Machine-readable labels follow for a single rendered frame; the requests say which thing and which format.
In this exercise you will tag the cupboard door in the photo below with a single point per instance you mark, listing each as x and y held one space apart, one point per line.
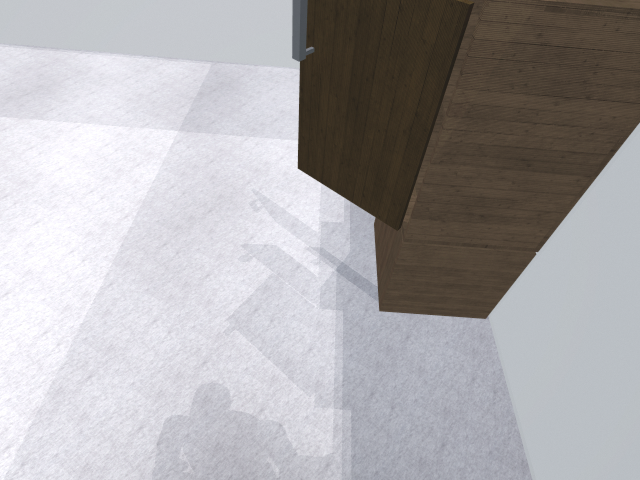
370 94

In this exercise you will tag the handle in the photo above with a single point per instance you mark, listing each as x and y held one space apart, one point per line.
299 30

